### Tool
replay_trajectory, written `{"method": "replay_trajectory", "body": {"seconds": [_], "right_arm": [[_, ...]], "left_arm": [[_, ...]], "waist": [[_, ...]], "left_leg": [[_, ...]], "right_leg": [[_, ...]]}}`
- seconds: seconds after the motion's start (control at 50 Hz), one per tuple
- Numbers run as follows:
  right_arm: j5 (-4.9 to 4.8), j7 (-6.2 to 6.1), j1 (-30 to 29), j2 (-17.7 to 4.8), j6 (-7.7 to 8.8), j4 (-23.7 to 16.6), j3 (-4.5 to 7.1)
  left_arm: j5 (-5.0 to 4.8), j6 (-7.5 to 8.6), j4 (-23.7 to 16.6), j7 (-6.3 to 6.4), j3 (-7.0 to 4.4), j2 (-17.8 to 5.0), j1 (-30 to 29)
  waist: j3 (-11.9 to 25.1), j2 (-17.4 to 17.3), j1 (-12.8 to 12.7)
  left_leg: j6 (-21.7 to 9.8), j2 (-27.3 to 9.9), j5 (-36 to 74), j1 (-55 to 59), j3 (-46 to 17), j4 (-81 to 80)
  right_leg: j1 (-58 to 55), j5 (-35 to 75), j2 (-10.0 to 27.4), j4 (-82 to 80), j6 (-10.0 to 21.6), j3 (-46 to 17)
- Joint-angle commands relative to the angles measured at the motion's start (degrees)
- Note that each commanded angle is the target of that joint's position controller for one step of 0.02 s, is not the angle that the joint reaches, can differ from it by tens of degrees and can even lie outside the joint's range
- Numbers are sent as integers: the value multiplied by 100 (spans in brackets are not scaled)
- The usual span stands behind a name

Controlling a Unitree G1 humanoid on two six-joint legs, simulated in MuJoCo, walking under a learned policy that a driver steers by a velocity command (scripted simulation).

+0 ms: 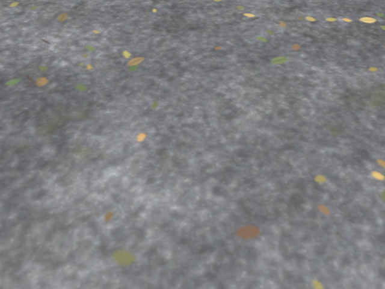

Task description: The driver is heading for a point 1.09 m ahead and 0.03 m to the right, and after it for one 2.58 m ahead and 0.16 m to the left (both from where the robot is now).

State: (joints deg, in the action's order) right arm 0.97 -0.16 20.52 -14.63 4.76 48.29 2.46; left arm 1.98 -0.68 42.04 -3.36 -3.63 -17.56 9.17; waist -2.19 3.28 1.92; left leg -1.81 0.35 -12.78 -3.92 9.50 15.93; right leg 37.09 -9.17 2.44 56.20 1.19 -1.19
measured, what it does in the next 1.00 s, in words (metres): walks ahead: right foot, then left foot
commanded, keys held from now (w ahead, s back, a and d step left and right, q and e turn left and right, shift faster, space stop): e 0.10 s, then no key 0.68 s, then w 0.22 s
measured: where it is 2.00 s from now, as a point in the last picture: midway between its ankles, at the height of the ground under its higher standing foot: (220, 221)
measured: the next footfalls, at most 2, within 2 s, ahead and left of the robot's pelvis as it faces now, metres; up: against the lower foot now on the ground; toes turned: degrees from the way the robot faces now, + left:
right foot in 0.18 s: +0.23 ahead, -0.10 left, +0.00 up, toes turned -8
left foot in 0.62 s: +0.19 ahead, +0.09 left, +0.00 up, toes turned -9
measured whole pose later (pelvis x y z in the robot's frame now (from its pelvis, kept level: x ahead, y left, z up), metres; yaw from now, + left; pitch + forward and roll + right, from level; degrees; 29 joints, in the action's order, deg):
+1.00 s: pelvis +0.19 -0.03 +0.00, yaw -9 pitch +0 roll +1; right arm 1.0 -1.2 21.5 -12.3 1.2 58.6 2.8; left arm 1.6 1.3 57.1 -0.7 -2.2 -12.6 16.3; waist 1.4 -1.0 0.6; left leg -2.0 1.1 -16.9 -4.0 0.3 21.0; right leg 17.8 -20.3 -1.6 36.4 4.5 2.2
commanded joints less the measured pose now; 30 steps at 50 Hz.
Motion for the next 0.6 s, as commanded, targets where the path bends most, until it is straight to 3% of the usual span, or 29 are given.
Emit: {"method": "replay_trajectory", "body": {"seconds": [0.02,0.08,0.12,0.14,0.16,0.18,0.2,0.22,0.24,0.26,0.28,0.32,0.36,0.46,0.54,0.6], "right_arm": [[-32,-20,-333,-691,62,-342,140],[-61,-66,-161,-860,-14,-260,196],[-89,-119,-102,-973,-97,-222,236],[-97,-141,-98,-1017,-146,-205,245],[-127,-142,-146,-1024,-188,-221,239],[-96,-118,122,-844,-201,-333,188],[-149,-67,821,-191,-265,-557,25],[-2,-110,538,-619,-402,-416,101],[-63,-104,140,-551,-443,-468,86],[-27,-103,-169,-504,-438,-476,52],[33,-99,-256,-529,-477,-452,63],[83,-79,109,-512,-643,-266,76],[30,-62,204,-392,-712,-187,67],[43,-98,-288,-306,-823,-155,59],[-9,-149,-435,-289,-800,-77,54],[-11,-194,-81,-133,-689,149,0]], "left_arm": [[-23,83,-464,-68,96,75,-335],[22,85,-547,-94,92,23,-494],[91,100,-524,-55,38,-112,-262],[133,146,-425,-16,-7,-191,123],[198,228,-201,54,-64,-272,759],[232,301,-118,155,-176,-723,1233],[78,283,-281,216,-284,-1304,1046],[-254,183,-318,302,-300,-1077,1375],[-251,144,-309,365,-188,-748,883],[-240,120,-291,393,-52,-342,500],[-221,113,-251,420,14,-187,295],[-149,137,-198,417,55,-142,172],[-84,201,-117,375,34,-234,192],[-52,168,89,354,64,-170,231],[-23,75,278,376,60,-198,317],[-96,20,418,444,94,-147,280]], "waist": [[-80,-939,-149],[52,-1022,-69],[238,-1057,-145],[444,-996,-300],[806,-698,-608],[1333,39,-752],[2158,1071,-210],[2772,211,-689],[1946,161,-522],[1197,-43,-386],[778,-13,-220],[764,31,-16],[875,-32,49],[583,268,-131],[361,300,-240],[258,56,-47]], "left_leg": [[-530,-1220,3525,-303,-37,-276],[-396,-1323,4037,40,131,189],[-340,-1412,4724,290,124,862],[-317,-1400,4795,308,117,1523],[-188,-1224,4189,91,214,2559],[24,-956,1991,-950,272,4075],[282,-29,-2855,-2616,-67,6002],[285,-114,-2369,-2556,-941,6276],[288,-286,-1956,-2780,-1023,6222],[279,-455,-1623,-2779,-1035,5681],[288,-525,-1386,-2610,-1039,5296],[298,-414,-1085,-1903,-953,4955],[286,-328,-965,-1687,-947,4629],[252,-293,-785,-1565,-980,3293],[170,-124,-969,-1247,-926,2425],[-12,-48,-295,-420,-851,890]], "right_leg": [[-446,654,-34,-1114,-6,395],[-907,593,-216,-1838,154,667],[-1285,116,-414,-2141,352,701],[-1705,36,-554,-2402,477,644],[-2509,639,-673,-3013,605,572],[-3800,2695,299,-2982,851,-420],[-5302,6411,2249,-2436,1934,-2666],[-5031,5880,2128,-2715,2187,-2558],[-4352,4895,1855,-3041,2077,-2039],[-3573,4080,1489,-3374,1762,-1614],[-3076,3692,1177,-3588,1484,-1359],[-2425,3594,920,-3789,1293,-938],[-2300,3310,850,-3900,1256,-816],[-2116,441,704,-4368,1084,-980],[-2024,-815,764,-4442,1078,-1307],[-1761,-1094,683,-4227,836,-1354]]}}
Over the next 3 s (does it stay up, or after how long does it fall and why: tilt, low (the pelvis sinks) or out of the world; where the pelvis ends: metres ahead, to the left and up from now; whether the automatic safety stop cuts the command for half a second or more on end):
stays up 1.04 -0.06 -0.01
